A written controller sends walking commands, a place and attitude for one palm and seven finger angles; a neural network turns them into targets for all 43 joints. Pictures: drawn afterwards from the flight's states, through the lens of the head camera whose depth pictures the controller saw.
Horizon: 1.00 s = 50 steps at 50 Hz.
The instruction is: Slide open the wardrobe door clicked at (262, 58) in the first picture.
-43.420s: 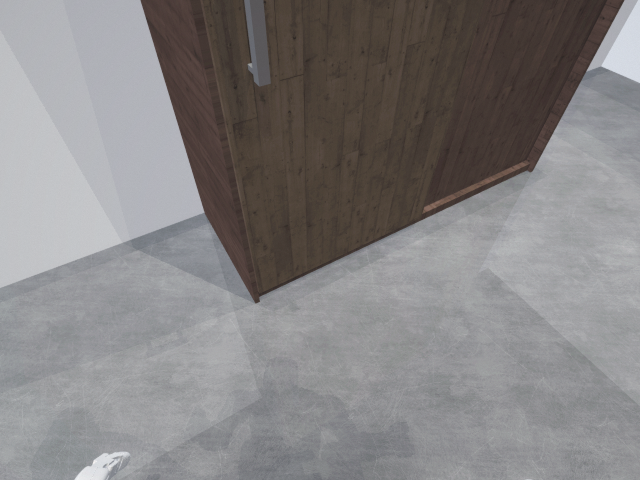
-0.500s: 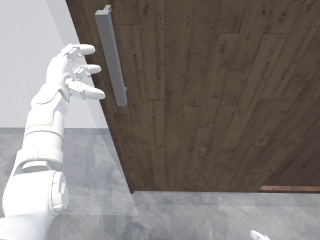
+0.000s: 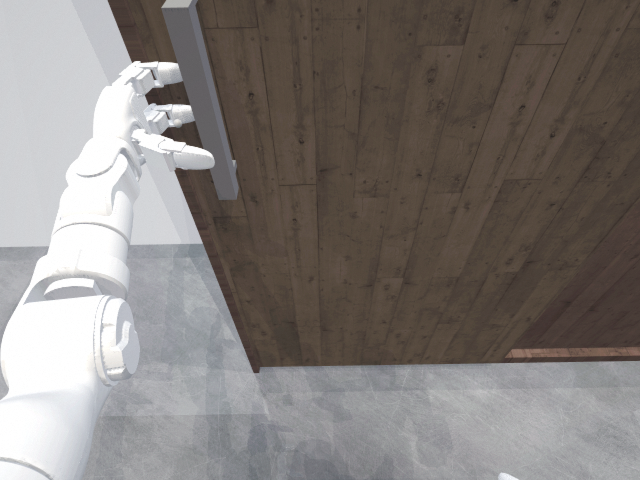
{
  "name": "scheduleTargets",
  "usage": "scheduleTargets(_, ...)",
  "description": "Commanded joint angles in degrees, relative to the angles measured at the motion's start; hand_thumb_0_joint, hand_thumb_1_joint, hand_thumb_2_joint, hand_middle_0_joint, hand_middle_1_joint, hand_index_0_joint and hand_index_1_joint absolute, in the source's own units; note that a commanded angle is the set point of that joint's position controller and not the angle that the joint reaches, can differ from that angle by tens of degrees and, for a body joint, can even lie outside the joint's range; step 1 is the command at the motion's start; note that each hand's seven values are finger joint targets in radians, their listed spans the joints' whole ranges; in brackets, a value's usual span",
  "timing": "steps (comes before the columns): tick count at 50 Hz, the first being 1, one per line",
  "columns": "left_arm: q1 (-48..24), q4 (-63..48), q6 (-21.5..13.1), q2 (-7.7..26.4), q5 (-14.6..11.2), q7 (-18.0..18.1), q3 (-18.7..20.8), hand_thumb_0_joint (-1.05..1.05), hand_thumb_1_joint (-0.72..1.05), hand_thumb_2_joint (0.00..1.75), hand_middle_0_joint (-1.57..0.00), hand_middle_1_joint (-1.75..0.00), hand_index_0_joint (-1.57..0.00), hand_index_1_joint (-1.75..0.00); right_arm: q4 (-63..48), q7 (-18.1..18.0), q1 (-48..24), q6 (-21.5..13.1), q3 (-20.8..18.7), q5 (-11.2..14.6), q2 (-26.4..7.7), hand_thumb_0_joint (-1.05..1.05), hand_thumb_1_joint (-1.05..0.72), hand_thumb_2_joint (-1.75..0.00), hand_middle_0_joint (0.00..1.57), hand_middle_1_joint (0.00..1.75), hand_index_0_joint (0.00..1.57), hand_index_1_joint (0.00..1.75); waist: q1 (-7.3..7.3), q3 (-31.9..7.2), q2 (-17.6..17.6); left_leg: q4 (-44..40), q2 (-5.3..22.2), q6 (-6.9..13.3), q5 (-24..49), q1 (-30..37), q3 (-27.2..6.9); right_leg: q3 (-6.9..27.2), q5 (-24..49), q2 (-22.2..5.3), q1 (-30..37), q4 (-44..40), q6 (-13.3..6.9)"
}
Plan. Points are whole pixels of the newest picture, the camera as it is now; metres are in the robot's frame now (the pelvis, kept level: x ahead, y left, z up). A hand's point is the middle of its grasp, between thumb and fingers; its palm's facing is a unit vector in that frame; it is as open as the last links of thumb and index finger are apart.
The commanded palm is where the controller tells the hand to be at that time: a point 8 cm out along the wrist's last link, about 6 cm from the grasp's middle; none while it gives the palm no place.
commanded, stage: feel for the door with the fingertips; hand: left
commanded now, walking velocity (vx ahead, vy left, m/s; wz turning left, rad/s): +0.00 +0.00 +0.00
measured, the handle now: (211, 107) +0.52 +0.14 +0.21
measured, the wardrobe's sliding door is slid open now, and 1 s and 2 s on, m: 0.00 0.00 0.00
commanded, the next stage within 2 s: slide the fingers in behind the handle in 0.10 s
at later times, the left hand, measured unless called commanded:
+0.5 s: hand (171, 126) +0.47 +0.18 +0.21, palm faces +0.01 -1.00 +0.00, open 13.9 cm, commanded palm +0.45 +0.23 +0.21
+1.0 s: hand (187, 127) +0.47 +0.16 +0.21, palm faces +0.01 -1.00 -0.01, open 14.0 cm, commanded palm +0.45 +0.20 +0.21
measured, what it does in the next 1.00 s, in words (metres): stands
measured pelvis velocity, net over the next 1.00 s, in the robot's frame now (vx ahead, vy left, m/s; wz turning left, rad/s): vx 0.01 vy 0.01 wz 0.00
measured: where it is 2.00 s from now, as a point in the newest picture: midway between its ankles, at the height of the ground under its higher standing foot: outside the picture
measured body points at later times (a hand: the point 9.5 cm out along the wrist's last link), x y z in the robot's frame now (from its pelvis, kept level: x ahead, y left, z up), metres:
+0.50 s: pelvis +0.00 +0.00 +0.00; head +0.02 -0.01 +0.45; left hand +0.46 +0.23 +0.21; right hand +0.06 -0.26 -0.12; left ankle -0.03 +0.12 -0.74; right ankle +0.04 -0.12 -0.74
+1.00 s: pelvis +0.01 +0.01 +0.00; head +0.03 -0.01 +0.45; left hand +0.46 +0.21 +0.21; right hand +0.12 -0.25 -0.11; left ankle -0.03 +0.12 -0.74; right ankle +0.04 -0.12 -0.74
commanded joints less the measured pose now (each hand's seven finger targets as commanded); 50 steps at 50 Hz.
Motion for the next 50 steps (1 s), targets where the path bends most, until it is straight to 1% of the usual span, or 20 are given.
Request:
scheduleTargets(1,-29.98,-13.89,-5.71,15.86,-0.3,-0.31,3.81,0.0,-0.5,0.3,-0.3,-1.2,-0.3,-1.2,-6.25,-0.62,0.82,-2.76,-3.22,-0.19,-8.35,0.0,-0.9,-0.9,0.2,0.3,0.2,0.3,0.27,-21.16,-2.04,-2.69,-1.19,1.86,14.15,0.51,-2.24,2.48,14.67,1.03,14.86,-0.29,-1.12)
scheduleTargets(4,-30.85,-14.1,-6.08,14.42,-0.92,-0.87,2.64,0.0,-0.5,0.3,-0.3,-1.2,-0.3,-1.2,-6.03,-0.71,1.47,-2.79,-3.61,-0.1,-8.47,0.0,-0.9,-0.9,0.2,0.3,0.2,0.3,-0.63,-20.85,-2.98,-2.58,-0.96,2.02,14.04,1.0,-2.19,2.17,14.13,1.13,14.36,-0.59,-1.0)
scheduleTargets(8,-32.55,-10.7,-5.46,17.98,-0.4,-1.08,4.57,0.0,-0.5,0.3,-0.3,-1.2,-0.3,-1.2,-4.88,-0.81,2.44,-2.89,-3.47,-0.03,-9.03,0.0,-0.9,-0.9,0.2,0.3,0.2,0.3,-1.02,-18.81,-1.14,-3.02,-1.22,1.94,10.05,-1.3,-2.14,2.64,10.64,1.07,12.79,-1.35,-0.86)
scheduleTargets(11,-33.44,-9.46,-5.93,18.23,0.21,-1.0,4.18,0.0,-0.5,0.3,-0.3,-1.2,-0.3,-1.2,-4.64,-0.72,3.12,-3.15,-3.49,-0.21,-9.16,0.0,-0.9,-0.9,0.2,0.3,0.2,0.3,-1.49,-17.93,-0.9,-2.96,-1.18,1.95,9.79,-1.8,-2.32,2.54,10.16,1.05,11.91,-1.43,-0.84)
scheduleTargets(14,-30.93,-10.77,-6.83,16.59,-0.02,-1.11,3.69,0.0,-0.5,0.3,-0.3,-1.2,-0.3,-1.2,-5.42,-0.45,3.26,-3.35,-3.74,-0.36,-8.87,0.0,-0.9,-0.9,0.2,0.3,0.2,0.3,-0.66,-20.33,0.67,-2.59,-1.24,1.83,11.98,-0.36,-2.19,2.2,11.43,1.1,12.8,-0.84,-1.18)
scheduleTargets(15,-28.73,-10.13,-6.78,17.27,-0.35,-1.27,4.69,0.0,-0.5,0.3,-0.3,-1.2,-0.3,-1.2,-5.54,-0.37,3.13,-3.41,-3.63,-0.25,-9.03,0.0,-0.9,-0.9,0.2,0.3,0.2,0.3,-0.24,-20.58,-1.6,-2.59,-1.13,1.88,11.99,-0.76,-2.28,2.25,11.92,1.29,13.11,-0.6,-1.12)
scheduleTargets(20,-29.47,-13.87,-7.0,15.14,-1.1,-1.83,2.94,0.0,-0.5,0.3,-0.3,-1.2,-0.3,-1.2,-6.22,-0.26,2.0,-3.63,-3.6,-0.07,-9.04,0.0,-0.9,-0.9,0.2,0.3,0.2,0.3,-0.39,-20.1,0.17,-2.89,-0.91,1.74,11.71,0.41,-2.3,2.14,11.12,1.41,12.26,-0.83,-1.2)
scheduleTargets(24,-27.45,-14.02,-5.75,14.08,-1.65,-1.53,2.69,0.0,-0.5,0.3,-0.3,-1.2,-0.3,-1.2,-6.45,-0.4,1.54,-3.42,-3.64,0.07,-9.03,0.0,-0.9,-0.9,0.2,0.3,0.2,0.3,-0.35,-19.1,-2.71,-3.08,-0.65,1.9,11.67,0.35,-2.34,1.88,10.59,1.41,12.28,-1.04,-1.09)
scheduleTargets(27,-27.84,-15.43,-4.75,13.11,-1.52,-1.29,2.07,0.0,-0.5,0.3,-0.3,-1.2,-0.3,-1.2,-6.52,-0.3,0.69,-3.54,-3.35,0.24,-8.58,0.0,-0.9,-0.9,0.2,0.3,0.2,0.3,-0.11,-18.26,-0.59,-3.17,-0.76,1.75,10.98,0.44,-2.47,2.03,9.84,1.43,11.24,-1.03,-1.23)
scheduleTargets(28,-28.35,-16.75,-4.6,11.28,-1.5,-1.26,0.68,0.0,-0.5,0.3,-0.3,-1.2,-0.3,-1.2,-6.72,-0.22,0.4,-3.67,-3.3,0.18,-8.36,0.0,-0.9,-0.9,0.2,0.3,0.2,0.3,-0.29,-18.47,0.26,-3.06,-0.74,1.71,11.43,1.16,-2.41,2.0,10.1,1.43,10.82,-1.01,-1.27)
scheduleTargets(29,-27.33,-16.85,-4.66,12.49,-1.35,-0.82,1.69,0.0,-0.5,0.3,-0.3,-1.2,-0.3,-1.2,-6.72,-0.27,0.58,-3.51,-3.51,0.12,-8.43,0.0,-0.9,-0.9,0.2,0.3,0.2,0.3,-0.1,-18.78,-1.26,-2.85,-0.56,1.79,12.36,1.27,-2.51,1.78,10.49,1.34,11.72,-0.94,-1.26)
scheduleTargets(30,-28.53,-19.42,-4.83,10.73,-1.42,-0.75,0.07,0.0,-0.5,0.3,-0.3,-1.2,-0.3,-1.2,-6.96,-0.16,0.11,-3.66,-3.33,0.09,-8.25,0.0,-0.9,-0.9,0.2,0.3,0.2,0.3,-0.24,-19.63,0.62,-2.9,-0.65,1.66,13.46,2.21,-2.65,1.82,11.56,1.42,11.54,-0.67,-1.33)
scheduleTargets(34,-27.92,-21.97,-4.04,8.38,-2.4,-0.06,-0.75,0.0,-0.5,0.3,-0.3,-1.2,-0.3,-1.2,-6.97,-0.15,-0.55,-3.6,-3.53,0.02,-7.93,0.0,-0.9,-0.9,0.2,0.3,0.2,0.3,-0.21,-21.28,-1.41,-2.33,-0.49,1.58,16.35,3.96,-2.74,1.41,13.91,1.56,12.55,-0.28,-1.3)
scheduleTargets(35,-26.9,-21.21,-3.35,8.3,-2.56,0.17,-0.15,0.0,-0.5,0.3,-0.3,-1.2,-0.3,-1.2,-6.84,-0.14,-0.97,-3.6,-3.38,0.16,-7.75,0.0,-0.9,-0.9,0.2,0.3,0.2,0.3,0.33,-20.54,-0.81,-2.28,-0.57,1.52,16.29,3.7,-2.75,1.57,14.09,1.61,12.08,-0.24,-1.34)
scheduleTargets(36,-27.49,-20.14,-2.67,7.91,-2.41,0.39,-0.53,0.0,-0.5,0.3,-0.3,-1.2,-0.3,-1.2,-6.59,-0.13,-0.93,-3.51,-3.23,0.05,-7.8,0.0,-0.9,-0.9,0.2,0.3,0.2,0.3,-0.1,-19.57,-1.82,-2.53,-0.62,1.43,15.25,2.93,-2.86,1.36,13.38,1.56,11.72,-0.34,-1.21)
scheduleTargets(39,-26.35,-17.53,-1.47,10.85,-1.52,1.64,1.87,0.0,-0.5,0.3,-0.3,-1.2,-0.3,-1.2,-6.24,-0.21,-0.96,-2.79,-3.24,-0.13,-8.07,0.0,-0.9,-0.9,0.2,0.3,0.2,0.3,0.44,-17.78,-3.05,-2.85,-0.73,1.62,13.7,1.03,-2.68,1.44,11.99,1.2,12.16,-0.75,-1.13)
scheduleTargets(42,-26.23,-20.11,-1.64,9.83,-0.51,2.42,1.13,0.0,-0.5,0.3,-0.3,-1.2,-0.3,-1.2,-6.98,0.02,-1.52,-2.57,-3.1,-0.23,-7.34,0.0,-0.9,-0.9,0.2,0.3,0.2,0.3,1.15,-19.86,-1.13,-2.39,-0.86,1.57,17.25,2.02,-2.4,1.59,15.58,1.17,13.36,0.27,-1.44)
scheduleTargets(43,-26.87,-21.75,-1.92,7.99,-0.48,2.28,-0.54,0.0,-0.5,0.3,-0.3,-1.2,-0.3,-1.2,-7.24,0.15,-1.81,-2.54,-3.1,-0.19,-7.14,0.0,-0.9,-0.9,0.2,0.3,0.2,0.3,0.86,-20.75,0.3,-2.15,-0.91,1.41,18.17,2.91,-2.21,1.67,16.4,1.18,13.32,0.38,-1.45)
scheduleTargets(48,-26.75,-25.39,-1.84,5.49,-1.93,2.05,-1.41,0.0,-0.5,0.3,-0.3,-1.2,-0.3,-1.2,-7.37,0.25,-2.26,-2.44,-3.45,-0.19,-6.96,0.0,-0.9,-0.9,0.2,0.3,0.2,0.3,0.78,-23.11,-2.27,-1.51,-0.64,1.35,22.05,5.29,-2.42,1.34,20.0,1.58,14.69,0.84,-1.42)
scheduleTargets(50,-25.25,-24.94,-0.89,4.97,-2.36,1.92,-1.86,0.0,-0.5,0.3,-0.3,-1.2,-0.3,-1.2,-7.39,0.1,-3.07,-2.06,-3.41,0.12,-6.95,0.0,-0.9,-0.9,0.2,0.3,0.2,0.3,0.81,-21.42,-1.57,-1.67,-0.63,1.38,21.02,4.8,-2.22,1.28,18.91,1.47,14.17,0.51,-1.32)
